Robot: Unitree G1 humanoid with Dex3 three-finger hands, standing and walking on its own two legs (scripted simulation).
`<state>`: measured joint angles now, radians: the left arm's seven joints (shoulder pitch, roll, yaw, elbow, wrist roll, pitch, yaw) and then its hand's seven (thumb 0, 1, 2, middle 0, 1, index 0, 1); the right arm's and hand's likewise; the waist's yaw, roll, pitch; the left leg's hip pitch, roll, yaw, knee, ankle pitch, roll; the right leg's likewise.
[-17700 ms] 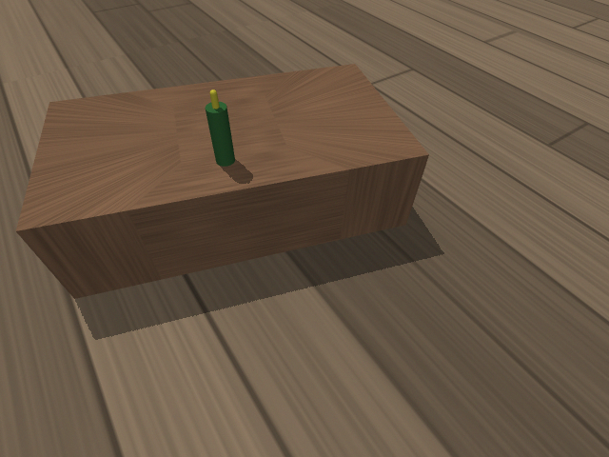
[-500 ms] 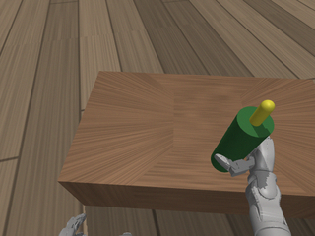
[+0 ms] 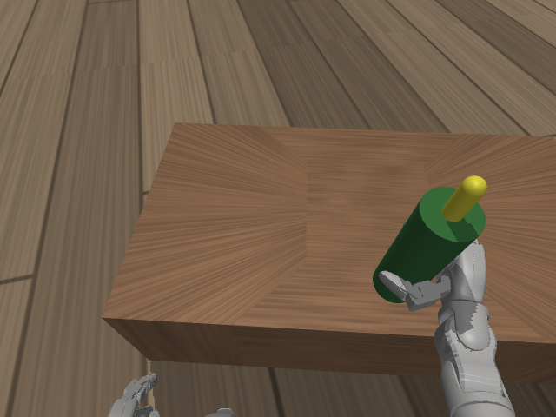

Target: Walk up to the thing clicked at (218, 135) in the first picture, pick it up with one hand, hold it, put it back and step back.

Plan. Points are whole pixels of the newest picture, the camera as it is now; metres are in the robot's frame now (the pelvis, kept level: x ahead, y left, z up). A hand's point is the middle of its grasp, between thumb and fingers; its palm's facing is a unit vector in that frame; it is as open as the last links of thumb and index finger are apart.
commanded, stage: hold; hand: right
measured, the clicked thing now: (425, 245) +0.33 -0.16 +0.10
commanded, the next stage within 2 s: crouch in 0.38 s
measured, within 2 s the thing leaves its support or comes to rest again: neither
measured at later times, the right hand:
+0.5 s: hand (417, 262) +0.33 -0.17 +0.05, palm faces +0.17 +0.98 -0.01, open 10.0 cm
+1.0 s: hand (398, 256) +0.40 -0.19 -0.06, palm faces +0.17 +0.98 -0.02, open 10.0 cm
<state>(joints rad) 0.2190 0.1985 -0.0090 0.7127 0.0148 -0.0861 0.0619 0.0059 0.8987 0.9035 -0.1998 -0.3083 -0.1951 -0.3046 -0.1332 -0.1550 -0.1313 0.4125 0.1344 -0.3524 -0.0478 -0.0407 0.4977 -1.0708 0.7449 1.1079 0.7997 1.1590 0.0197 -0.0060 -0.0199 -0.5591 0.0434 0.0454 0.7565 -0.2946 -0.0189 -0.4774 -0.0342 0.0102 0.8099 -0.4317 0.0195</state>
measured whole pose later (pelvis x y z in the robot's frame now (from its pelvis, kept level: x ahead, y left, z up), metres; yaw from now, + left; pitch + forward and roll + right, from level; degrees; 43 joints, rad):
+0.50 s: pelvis +0.00 +0.00 +0.00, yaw +0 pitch +5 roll +1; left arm 0.23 0.20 -0.01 0.71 0.02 -0.09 0.06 0.01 0.91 0.90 -0.20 -0.31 -0.20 -0.30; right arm -0.13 -0.15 -0.12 0.42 0.13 -0.35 -0.06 -0.04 0.50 -1.07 0.75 1.11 0.80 1.16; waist 0.02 -0.01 -0.02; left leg -0.56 0.05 0.04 0.75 -0.29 -0.03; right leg -0.48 -0.03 0.01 0.81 -0.43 0.01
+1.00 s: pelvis -0.02 +0.00 -0.07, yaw +0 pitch +21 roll +0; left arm 0.23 0.25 0.01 0.73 0.05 -0.11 0.02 0.00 0.90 0.91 -0.20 -0.31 -0.19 -0.30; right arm -0.53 -0.28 -0.30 0.89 0.11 -0.56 0.04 -0.04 0.50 -1.07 0.75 1.10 0.81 1.15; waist 0.09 0.03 -0.11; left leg -1.12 0.06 0.03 1.17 -0.41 -0.01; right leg -1.03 -0.03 0.02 1.23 -0.56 0.02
